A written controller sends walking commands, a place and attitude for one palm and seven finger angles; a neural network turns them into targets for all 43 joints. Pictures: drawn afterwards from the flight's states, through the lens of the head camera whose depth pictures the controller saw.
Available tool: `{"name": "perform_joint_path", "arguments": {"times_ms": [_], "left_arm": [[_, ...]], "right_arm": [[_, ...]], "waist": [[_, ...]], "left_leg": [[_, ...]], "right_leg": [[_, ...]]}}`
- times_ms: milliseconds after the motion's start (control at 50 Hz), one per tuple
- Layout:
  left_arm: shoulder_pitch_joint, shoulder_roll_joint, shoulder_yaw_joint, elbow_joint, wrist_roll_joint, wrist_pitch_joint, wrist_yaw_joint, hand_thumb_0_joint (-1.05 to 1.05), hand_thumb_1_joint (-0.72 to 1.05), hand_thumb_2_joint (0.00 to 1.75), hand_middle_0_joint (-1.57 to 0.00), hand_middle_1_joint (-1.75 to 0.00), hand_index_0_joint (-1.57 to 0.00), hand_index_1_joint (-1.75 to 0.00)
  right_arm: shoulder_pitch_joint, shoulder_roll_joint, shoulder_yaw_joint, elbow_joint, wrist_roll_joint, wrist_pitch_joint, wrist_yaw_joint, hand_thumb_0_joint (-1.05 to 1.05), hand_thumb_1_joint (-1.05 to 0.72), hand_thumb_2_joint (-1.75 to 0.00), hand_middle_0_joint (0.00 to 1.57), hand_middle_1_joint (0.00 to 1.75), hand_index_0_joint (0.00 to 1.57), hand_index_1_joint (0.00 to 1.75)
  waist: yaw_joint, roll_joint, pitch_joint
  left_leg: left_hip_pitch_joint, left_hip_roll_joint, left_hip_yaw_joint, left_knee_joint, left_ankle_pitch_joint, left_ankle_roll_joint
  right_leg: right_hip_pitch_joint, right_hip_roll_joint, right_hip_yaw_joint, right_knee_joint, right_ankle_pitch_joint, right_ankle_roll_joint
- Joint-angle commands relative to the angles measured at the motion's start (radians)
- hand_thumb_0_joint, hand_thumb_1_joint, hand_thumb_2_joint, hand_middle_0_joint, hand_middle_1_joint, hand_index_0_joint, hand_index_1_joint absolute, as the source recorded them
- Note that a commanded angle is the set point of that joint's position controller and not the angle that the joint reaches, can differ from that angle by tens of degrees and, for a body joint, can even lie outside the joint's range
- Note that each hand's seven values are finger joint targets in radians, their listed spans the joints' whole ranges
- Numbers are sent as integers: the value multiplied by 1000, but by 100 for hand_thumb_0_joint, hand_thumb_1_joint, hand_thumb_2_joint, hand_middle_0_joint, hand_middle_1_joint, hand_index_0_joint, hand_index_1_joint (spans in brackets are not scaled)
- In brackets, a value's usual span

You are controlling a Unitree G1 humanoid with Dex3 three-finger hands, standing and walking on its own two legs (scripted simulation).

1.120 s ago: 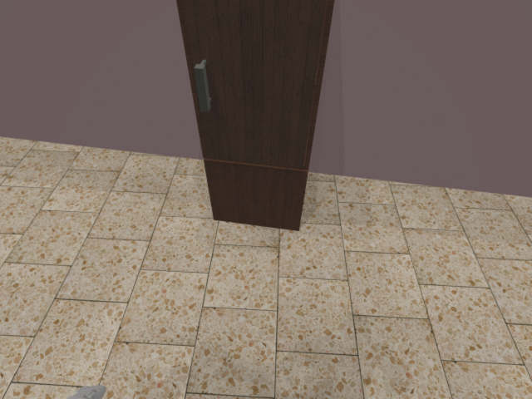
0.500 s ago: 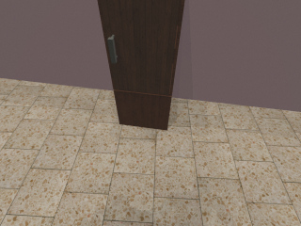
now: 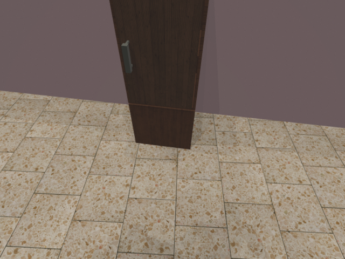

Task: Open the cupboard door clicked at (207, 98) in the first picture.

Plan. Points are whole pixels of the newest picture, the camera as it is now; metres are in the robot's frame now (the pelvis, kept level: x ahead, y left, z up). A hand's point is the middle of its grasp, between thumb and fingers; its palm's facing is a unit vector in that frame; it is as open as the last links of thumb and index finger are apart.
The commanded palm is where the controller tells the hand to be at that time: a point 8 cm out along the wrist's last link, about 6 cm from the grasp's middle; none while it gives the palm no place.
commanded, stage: look at it before walking up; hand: left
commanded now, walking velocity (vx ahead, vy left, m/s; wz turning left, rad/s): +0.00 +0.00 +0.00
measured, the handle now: (128, 56) +0.99 +0.27 -0.04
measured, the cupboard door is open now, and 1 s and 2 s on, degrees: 0 0 0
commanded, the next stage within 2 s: turn to face it in 0.32 s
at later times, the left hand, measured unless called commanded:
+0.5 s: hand out of the picture +0.08 +0.25 -0.15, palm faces -0.02 -0.94 -0.34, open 7.4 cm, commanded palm none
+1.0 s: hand out of the picture +0.06 +0.24 -0.19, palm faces -0.02 -0.99 -0.17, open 7.4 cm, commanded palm none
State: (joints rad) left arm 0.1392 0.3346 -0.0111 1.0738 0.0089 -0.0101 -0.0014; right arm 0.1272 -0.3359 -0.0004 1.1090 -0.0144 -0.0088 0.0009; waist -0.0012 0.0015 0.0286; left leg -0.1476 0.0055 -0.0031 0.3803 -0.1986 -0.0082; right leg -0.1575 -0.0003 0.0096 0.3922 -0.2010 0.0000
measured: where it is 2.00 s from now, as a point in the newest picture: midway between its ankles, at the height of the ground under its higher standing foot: (159, 231)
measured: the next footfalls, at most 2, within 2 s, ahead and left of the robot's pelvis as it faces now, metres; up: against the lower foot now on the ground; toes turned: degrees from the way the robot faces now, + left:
right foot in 1.32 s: +0.33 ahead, -0.06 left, +0.00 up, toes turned -11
left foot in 1.72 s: +0.45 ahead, +0.20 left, +0.00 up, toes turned +6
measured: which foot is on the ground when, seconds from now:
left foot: down 0.00-1.00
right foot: down 0.00-0.86, up 0.88-1.00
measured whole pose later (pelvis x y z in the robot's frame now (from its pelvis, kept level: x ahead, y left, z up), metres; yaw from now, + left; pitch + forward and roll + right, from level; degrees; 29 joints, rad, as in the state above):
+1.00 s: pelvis +0.08 +0.05 -0.01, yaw -2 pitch -1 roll +0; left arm 0.35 0.19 0.03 1.10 0.02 0.02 -0.01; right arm 0.43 -0.16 -0.01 1.10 -0.02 -0.05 -0.02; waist -0.01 -0.03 0.02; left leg -0.08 -0.03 0.12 0.42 -0.33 0.07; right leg -0.42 -0.06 -0.05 1.06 -0.40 -0.02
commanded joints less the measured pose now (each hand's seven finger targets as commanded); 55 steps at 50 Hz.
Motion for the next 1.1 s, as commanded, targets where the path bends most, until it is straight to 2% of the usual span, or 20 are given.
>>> {"name": "perform_joint_path", "arguments": {"times_ms": [0,400,540,560,600,640,680,720,760,780,800,820,840,860,880,900,920,960,1020,1080], "left_arm": [[-39,210,46,-59,3,-19,12,0,90,90,-20,-30,-20,-30],[-33,211,45,-50,3,-20,14,0,90,90,-20,-30,-20,-30],[-27,195,47,-61,3,-8,12,0,90,90,-20,-30,-20,-30],[-10,173,43,-50,4,-8,13,0,90,90,-20,-30,-20,-30],[50,101,27,-27,9,8,13,0,90,90,-20,-30,-20,-30],[87,118,39,-30,13,17,8,0,90,90,-20,-30,-20,-30],[147,145,58,-35,14,16,8,0,90,90,-20,-30,-20,-30],[180,151,74,-44,13,4,12,0,90,90,-20,-30,-20,-30],[189,143,84,-50,14,-7,14,0,90,90,-20,-30,-20,-30],[166,128,86,-58,14,-7,14,0,90,90,-20,-30,-20,-30],[145,96,83,-66,11,-5,11,0,90,90,-20,-30,-20,-30],[132,43,75,-83,9,1,5,0,90,90,-20,-30,-20,-30],[101,-27,63,-105,12,4,3,0,90,90,-20,-30,-20,-30],[40,-24,58,-135,20,-6,10,0,90,90,-20,-30,-20,-30],[20,-34,62,-131,20,-12,7,0,90,90,-20,-30,-20,-30],[36,-54,62,-115,20,-16,-1,0,90,90,-20,-30,-20,-30],[51,-71,62,-102,20,-18,-4,0,90,90,-20,-30,-20,-30],[102,-92,62,-80,18,-12,-9,0,90,90,-20,-30,-20,-30],[93,-117,61,-83,18,0,-11,0,90,90,-20,-30,-20,-30],[25,-135,63,-107,17,-3,-13,0,90,90,-20,-30,-20,-30]], "right_arm": [[-46,-202,-36,-62,5,-24,-11,0,-90,-90,20,30,20,30],[-55,-207,-34,-58,8,-26,-13,0,-90,-90,20,30,20,30],[-40,-192,-36,-66,6,-21,-20,0,-90,-90,20,30,20,30],[-26,-168,-30,-59,6,-18,-16,0,-90,-90,20,30,20,30],[19,-81,-10,-43,-2,-2,-6,0,-90,-90,20,30,20,30],[48,-68,-10,-48,-9,7,-1,0,-90,-90,20,30,20,30],[65,-54,-15,-65,-11,5,0,0,-90,-90,20,30,20,30],[79,-51,-22,-84,-11,-4,1,0,-90,-90,20,30,20,30],[115,-32,-28,-92,-6,-16,5,0,-90,-90,20,30,20,30],[162,-15,-29,-85,-4,-21,5,0,-90,-90,20,30,20,30],[225,-6,-30,-65,-2,-28,2,0,-90,-90,20,30,20,30],[307,-40,-40,-42,-6,-33,-5,0,-90,-90,20,30,20,30],[395,-109,-60,-18,-14,-31,-8,0,-90,-90,20,30,20,30],[448,-83,-55,-11,-8,-33,-16,0,-90,-90,20,30,20,30],[438,-42,-45,-10,-5,-36,-23,0,-90,-90,20,30,20,30],[419,-15,-37,-18,-4,-44,-26,0,-90,-90,20,30,20,30],[408,12,-31,-20,-5,-54,-30,0,-90,-90,20,30,20,30],[392,45,-24,-9,1,-67,-36,0,-90,-90,20,30,20,30],[414,73,-24,14,3,-76,-39,0,-90,-90,20,30,20,30],[455,94,-27,44,1,-79,-43,0,-90,-90,20,30,20,30]], "waist": [[2,-7,-49],[3,-1,-74],[0,3,-63],[3,-11,-77],[11,-31,-32],[21,-81,45],[39,-158,60],[43,-163,69],[26,-112,49],[0,-99,47],[-28,-60,37],[-58,72,38],[-86,301,75],[-98,260,118],[-86,123,149],[-67,46,141],[-51,32,131],[-17,67,94],[-6,75,104],[-20,59,127]], "left_leg": [[7,107,-93,-66,77,34],[38,116,-92,-68,158,34],[48,123,-62,-47,148,28],[41,119,-57,-44,93,25],[-16,86,-34,-30,-113,13],[-122,44,-6,26,-233,9],[-214,16,42,165,-233,5],[-269,38,48,242,-230,7],[-234,49,55,203,-232,12],[-140,50,60,124,-196,16],[-6,42,54,39,-156,24],[110,122,-77,-41,-182,61],[155,306,-311,-188,-281,137],[157,367,-415,-229,-239,198],[148,372,-400,-216,-148,233],[154,344,-326,-202,-39,230],[147,315,-264,-196,79,220],[144,262,-152,-185,236,208],[130,243,-92,-211,241,212],[148,232,-60,-216,286,209]], "right_leg": [[-12,-120,108,-80,52,-32],[26,-122,92,-70,156,-29],[-2,-113,112,-49,193,-31],[14,-114,114,-61,132,-30],[-14,-119,143,-95,-148,-30],[-41,-146,220,-148,-350,-58],[-1,-229,326,-205,-434,-113],[32,-292,374,-201,-353,-169],[31,-300,324,-143,-245,-182],[-40,-277,268,-93,-223,-164],[-134,-208,185,-17,-209,-130],[-263,-89,67,149,-231,-76],[-424,15,-102,421,-332,-25],[-527,-12,-47,587,-371,-30],[-569,-58,-22,688,-324,-40],[-575,-85,-18,728,-261,-38],[-557,-101,-25,744,-208,-28],[-517,-110,-46,735,-139,-13],[-521,-120,-69,663,-75,2],[-520,-114,-98,538,-33,1]]}}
